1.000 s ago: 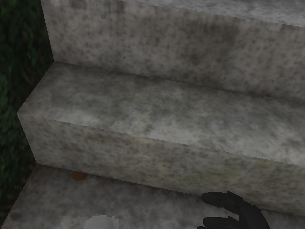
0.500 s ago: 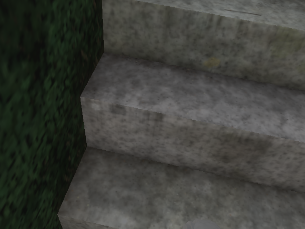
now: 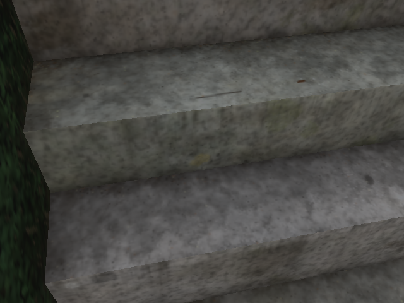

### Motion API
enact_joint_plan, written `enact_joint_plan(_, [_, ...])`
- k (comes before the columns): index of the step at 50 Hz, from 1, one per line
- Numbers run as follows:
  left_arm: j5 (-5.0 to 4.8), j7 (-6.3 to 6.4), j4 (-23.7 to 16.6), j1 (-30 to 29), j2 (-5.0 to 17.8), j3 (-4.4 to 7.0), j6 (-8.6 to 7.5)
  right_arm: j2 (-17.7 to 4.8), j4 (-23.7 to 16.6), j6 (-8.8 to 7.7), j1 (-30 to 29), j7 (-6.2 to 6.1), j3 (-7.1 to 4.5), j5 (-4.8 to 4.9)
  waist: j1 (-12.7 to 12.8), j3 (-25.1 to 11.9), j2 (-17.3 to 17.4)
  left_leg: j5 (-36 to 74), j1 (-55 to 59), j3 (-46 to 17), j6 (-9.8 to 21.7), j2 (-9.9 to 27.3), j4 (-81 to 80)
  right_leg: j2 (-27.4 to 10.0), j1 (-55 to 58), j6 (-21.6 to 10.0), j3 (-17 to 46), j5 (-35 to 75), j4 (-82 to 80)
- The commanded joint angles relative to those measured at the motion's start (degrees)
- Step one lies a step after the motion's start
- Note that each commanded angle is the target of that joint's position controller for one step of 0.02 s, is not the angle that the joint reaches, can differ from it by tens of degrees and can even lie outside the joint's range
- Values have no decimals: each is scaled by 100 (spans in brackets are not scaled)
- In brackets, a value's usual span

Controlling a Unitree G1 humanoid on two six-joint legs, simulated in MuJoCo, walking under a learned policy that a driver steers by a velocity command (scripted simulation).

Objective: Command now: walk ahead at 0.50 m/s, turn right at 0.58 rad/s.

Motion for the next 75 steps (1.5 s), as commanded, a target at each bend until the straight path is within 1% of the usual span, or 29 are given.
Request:
enact_joint_plan(1, [-78,-64,-1142,-108,92,2,120,-788,-100,-93,-218,-298,-240,216,715,98,717,2823,1033,-3021,1519,2580,-3203,-1299,-2217,376,649,-239,1679])
enact_joint_plan(6, [-132,61,-1513,-1361,-326,-184,364,-1406,135,-290,666,-479,-350,64,349,718,70,2572,842,-1519,1242,2180,-3548,-1968,-2787,384,201,437,626])
enact_joint_plan(15, [-89,-278,-2187,-3313,-861,-560,122,-1456,803,18,2633,-565,-468,279,-710,509,1347,3083,4345,-503,1070,2139,-4427,-2589,-4358,251,-1010,-1148,-1358])
enact_joint_plan(18, [-488,-461,-2862,-4150,-865,-681,179,-2052,693,202,2158,-538,-619,465,-342,448,1948,5449,1541,105,1292,2036,-5607,-2100,612,-317,-1758,-2716,-4861])
enact_joint_plan(20, [-408,-205,-2141,-1920,661,174,179,-2034,1334,-237,2501,-188,-350,76,742,-1260,2488,13238,1334,427,1451,1732,-3352,-506,3892,-1272,-1958,-1796,-4357])
enact_joint_plan(21, [-226,-63,-1981,-517,1161,453,215,-2658,1179,-551,2150,-24,-490,249,1550,-2222,2669,13415,853,99,1119,1560,-1648,-828,5243,-1823,-320,-2231,-5388])
enact_joint_plan(23, [-313,355,-1169,413,1866,755,363,-2160,1015,-814,1616,144,-558,457,1301,-2839,185,3686,-291,-637,544,187,1710,-2272,6438,-1992,3775,-3707,-9597])
enact_joint_plan(24, [107,300,-754,710,1682,583,158,-1363,923,-875,1096,263,-438,426,1103,-2906,-517,2916,-702,-1504,655,-304,4532,-2694,5637,-1763,4926,-4106,-10203])
enact_joint_plan(25, [98,69,-282,933,1190,376,-8,-931,403,-855,241,352,-267,165,950,-1890,-936,2413,-768,-1568,886,-522,5029,-1818,4809,-1051,3290,-2636,-10084])
enact_joint_plan(27, [-45,-158,266,714,453,405,-276,-265,-387,-822,-782,326,32,-117,652,-348,-714,1924,-2408,-1282,1202,-600,5888,-1203,4300,-1011,1892,-1451,-9281])
enact_joint_plan(31, [136,-273,277,455,-168,249,-831,29,-649,-724,-192,514,332,-24,-43,-480,86,1255,-3229,-1562,1188,-626,6529,-1383,4727,-1343,1788,196,-9738])
enact_joint_plan(35, [358,63,504,354,-358,-73,-592,301,-674,-462,-289,394,443,144,-103,48,456,1139,-3962,-1260,791,-1031,7464,-1714,3874,-807,409,2776,-10315])
enact_joint_plan(38, [254,152,892,690,-42,-95,-272,733,-744,-222,-114,301,473,311,-243,320,410,869,-6037,-1717,629,-1089,10627,-2365,4638,-615,161,3652,-10151])
enact_joint_plan(41, [217,388,1068,858,134,-63,-131,744,-1475,-284,-2319,364,681,190,377,947,486,2690,-5356,-503,637,-889,6944,-1531,3059,380,-1174,2969,-11286])
enact_joint_plan(44, [-73,749,1244,801,804,-66,-453,234,-1076,-289,-1892,259,542,276,-118,-1114,-487,2876,-807,1166,855,-1181,4770,-1951,3014,-393,-2037,11499,-11679])
enact_joint_plan(45, [-18,668,1216,937,1615,136,-514,-219,-1115,-224,-1133,190,379,222,-467,-1394,-1071,697,-700,1164,734,-1075,3863,-2340,4203,-723,-1643,13525,-11173])
enact_joint_plan(47, [-67,790,920,181,1606,303,-321,-371,-526,-33,-615,267,374,74,-246,-1146,-458,-626,-2253,398,1045,-1232,1193,-2833,7055,-406,-1283,15499,-9080])
enact_joint_plan(48, [99,826,594,-186,1774,387,-378,-807,-182,-50,445,345,203,-45,-814,-1532,219,646,-664,-650,1494,-1155,666,-2536,6099,-339,-1190,14499,-7627])
enact_joint_plan(49, [187,679,67,-904,1568,360,-472,-978,204,78,994,315,75,-135,-965,-1414,2152,2385,856,-2922,2145,-401,-1016,-1347,3665,-140,-1158,5862,-5476])
enact_joint_plan(50, [138,391,-240,-1210,831,249,-511,-682,43,122,142,68,67,-386,-365,-763,2565,2073,-217,-5236,2751,159,-2417,-196,2249,73,-118,1038,-2584])
enact_joint_plan(51, [121,112,-348,-1038,220,73,-549,-343,149,127,150,8,97,-224,-151,-5,1326,807,-1053,-5253,2557,369,-2014,-233,1395,-212,99,403,-947])
enact_joint_plan(53, [354,-108,-364,-367,-270,-95,-499,-122,170,-154,75,33,65,119,493,635,-239,272,-1757,-4020,1859,-91,-1427,-703,881,-703,40,506,-1399])
enact_joint_plan(56, [353,-69,-351,-55,-157,-149,-367,-121,10,-218,-627,-30,53,167,889,472,-471,1715,-1858,-3032,1623,-309,-1322,-967,971,-409,-471,970,-2193])
enact_joint_plan(62, [245,149,-1295,-1263,122,-286,-325,-731,-530,110,432,-228,-26,156,192,-674,715,3452,264,-3748,1646,93,-1400,-1237,194,184,-413,951,-3763])
enact_joint_plan(67, [-79,159,-1008,-605,244,-122,-12,-1231,-862,542,380,-463,-297,280,671,-752,1515,3864,-230,-2781,1009,-240,-1614,-514,3346,447,-2036,69,-8343])
enact_joint_plan(69, [134,201,-571,294,754,282,-1,-741,-1103,153,-357,-102,-170,157,756,-1672,912,3583,-418,-2433,587,-375,-24,-1149,5307,-183,-702,1313,-9503])
enact_joint_plan(71, [550,447,-970,-203,1123,403,97,-207,-520,-88,1017,215,-181,234,-12,-1807,-538,-701,-2085,-2526,-395,-1072,3692,-3793,5836,-1478,3653,4268,-10460])
enact_joint_plan(73, [486,703,-1310,-1042,614,184,288,-907,-717,256,317,89,-232,340,33,-807,507,552,-2462,-1919,-737,-624,5404,-3128,4424,-1673,2367,-548,-10246])
enact_joint_plan(75, [335,887,-1299,-1037,639,180,311,-1049,-1095,377,19,-107,-227,65,-49,-218,121,1533,-2476,-1912,-695,-385,5636,-2709,3258,-1171,1348,-1726,-10256])
Keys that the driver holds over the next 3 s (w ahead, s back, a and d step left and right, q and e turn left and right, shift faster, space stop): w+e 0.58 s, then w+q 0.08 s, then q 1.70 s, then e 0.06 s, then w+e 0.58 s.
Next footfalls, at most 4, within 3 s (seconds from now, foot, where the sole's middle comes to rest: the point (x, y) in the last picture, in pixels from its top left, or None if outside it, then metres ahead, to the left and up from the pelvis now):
0.38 right None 0.30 -0.32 -0.48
0.94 left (335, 203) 0.55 -0.29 -0.24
1.38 right None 0.64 -0.60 -0.24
2.04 left None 0.33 -0.21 -0.48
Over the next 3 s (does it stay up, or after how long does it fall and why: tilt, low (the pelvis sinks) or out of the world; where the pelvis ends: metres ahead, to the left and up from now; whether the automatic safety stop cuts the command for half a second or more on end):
stays up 0.41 -0.21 0.35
